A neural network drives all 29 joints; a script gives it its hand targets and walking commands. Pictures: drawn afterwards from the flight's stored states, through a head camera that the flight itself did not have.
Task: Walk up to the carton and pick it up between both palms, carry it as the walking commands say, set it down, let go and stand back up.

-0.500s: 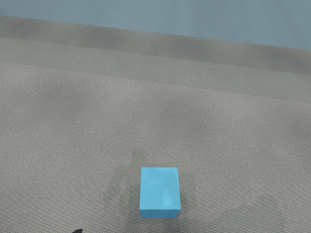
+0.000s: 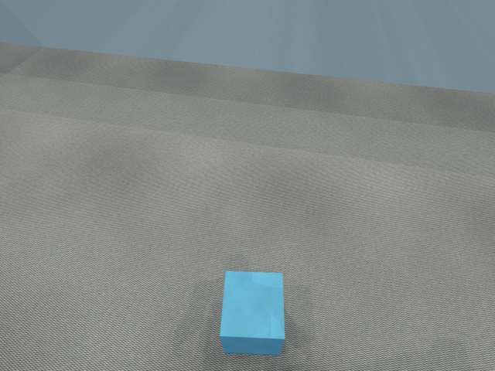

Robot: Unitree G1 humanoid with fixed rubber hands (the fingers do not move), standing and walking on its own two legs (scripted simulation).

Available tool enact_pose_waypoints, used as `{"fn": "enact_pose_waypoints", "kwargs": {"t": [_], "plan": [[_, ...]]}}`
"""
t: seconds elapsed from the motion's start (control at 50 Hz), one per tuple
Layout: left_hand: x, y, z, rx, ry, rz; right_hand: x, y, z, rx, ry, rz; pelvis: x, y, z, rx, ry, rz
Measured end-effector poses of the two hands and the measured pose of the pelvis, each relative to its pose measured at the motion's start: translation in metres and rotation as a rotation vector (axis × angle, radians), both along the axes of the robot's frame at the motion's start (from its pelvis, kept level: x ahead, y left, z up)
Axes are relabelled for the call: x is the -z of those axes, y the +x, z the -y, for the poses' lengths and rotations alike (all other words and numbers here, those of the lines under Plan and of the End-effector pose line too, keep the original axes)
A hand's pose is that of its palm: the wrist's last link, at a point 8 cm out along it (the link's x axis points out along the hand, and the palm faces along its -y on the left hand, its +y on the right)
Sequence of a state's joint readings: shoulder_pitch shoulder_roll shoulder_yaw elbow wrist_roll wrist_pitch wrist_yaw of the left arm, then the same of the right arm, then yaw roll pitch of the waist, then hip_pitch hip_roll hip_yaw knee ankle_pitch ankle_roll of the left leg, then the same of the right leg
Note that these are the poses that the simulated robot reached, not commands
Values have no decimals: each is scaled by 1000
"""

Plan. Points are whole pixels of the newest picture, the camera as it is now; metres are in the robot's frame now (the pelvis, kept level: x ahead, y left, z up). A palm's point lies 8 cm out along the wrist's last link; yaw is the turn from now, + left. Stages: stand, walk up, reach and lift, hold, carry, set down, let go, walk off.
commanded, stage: walk up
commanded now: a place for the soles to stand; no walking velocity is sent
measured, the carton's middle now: (252, 314) +0.39 +0.00 -0.65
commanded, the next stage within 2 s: reach and lift in 0.76 s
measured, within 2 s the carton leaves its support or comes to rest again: neither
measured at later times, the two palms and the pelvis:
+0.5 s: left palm out of the picture +0.00 +0.22 -0.14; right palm out of the picture +0.00 -0.25 -0.15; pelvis +0.00 -0.02 +0.00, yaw +4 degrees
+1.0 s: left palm (119, 360) +0.15 +0.25 -0.14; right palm (385, 348) +0.18 -0.24 -0.14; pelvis -0.02 -0.01 -0.04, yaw +1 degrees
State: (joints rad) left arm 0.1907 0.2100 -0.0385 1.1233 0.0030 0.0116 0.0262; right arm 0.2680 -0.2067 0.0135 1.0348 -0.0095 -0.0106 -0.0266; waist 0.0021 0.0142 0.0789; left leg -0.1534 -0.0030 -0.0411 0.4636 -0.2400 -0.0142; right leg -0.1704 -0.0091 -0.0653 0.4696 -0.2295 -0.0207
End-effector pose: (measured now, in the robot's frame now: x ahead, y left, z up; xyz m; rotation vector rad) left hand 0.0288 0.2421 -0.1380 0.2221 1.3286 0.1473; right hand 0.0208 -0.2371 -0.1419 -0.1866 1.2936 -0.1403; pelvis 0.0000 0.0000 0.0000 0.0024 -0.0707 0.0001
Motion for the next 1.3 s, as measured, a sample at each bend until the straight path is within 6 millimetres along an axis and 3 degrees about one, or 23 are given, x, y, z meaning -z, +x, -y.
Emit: {"fn": "enact_pose_waypoints", "kwargs": {"t": [0.14, 0.3, 0.64, 0.8, 0.84, 0.96, 1.02, 1.08, 1.2, 1.24, 1.3], "plan": [[2, -22, 9, -13, -5, -38, 2, -13, 6, -5, 5, -26, 1, -3, 9, -15, -1, -5], [2, -28, 14, -38, 1, -31, 4, -23, 11, -28, 8, -64, 2, -6, 18, -34, -2, -8], [8, -30, 31, -82, -36, -25, 4, -12, 12, -68, 0, -66, 3, -4, 24, -81, -14, -9], [10, -33, 22, -110, -22, -38, 3, -2, 15, -86, -19, -68, 5, -1, 22, -105, -19, -9], [10, -21, 18, -110, -27, -11, 2, 15, 15, -76, -17, -46, 8, -1, 22, -93, -17, -43], [5, 94, -2, -38, -8, 143, 3, 137, 7, -77, -4, 110, 36, -18, 15, -24, 9, -119], [-6, 134, -3, -14, -7, 167, -2, 167, -3, -85, 8, 110, 41, -17, 9, -17, 8, -157], [-8, 140, 1, -3, -28, 134, -2, 162, -12, -80, 25, 76, 37, -8, 4, -1, 15, -176], [8, 109, 10, -50, -46, 58, 19, 122, -22, -60, 68, 5, 35, 10, -9, 20, 3, -235], [19, 107, 13, -70, -47, 69, 29, 122, -24, -52, 82, 26, 42, 9, -13, 26, 3, -274], [34, 119, 14, -74, -52, 140, 41, 140, -22, -57, 69, 110, 55, 1, -16, 32, 3, -346]]}}
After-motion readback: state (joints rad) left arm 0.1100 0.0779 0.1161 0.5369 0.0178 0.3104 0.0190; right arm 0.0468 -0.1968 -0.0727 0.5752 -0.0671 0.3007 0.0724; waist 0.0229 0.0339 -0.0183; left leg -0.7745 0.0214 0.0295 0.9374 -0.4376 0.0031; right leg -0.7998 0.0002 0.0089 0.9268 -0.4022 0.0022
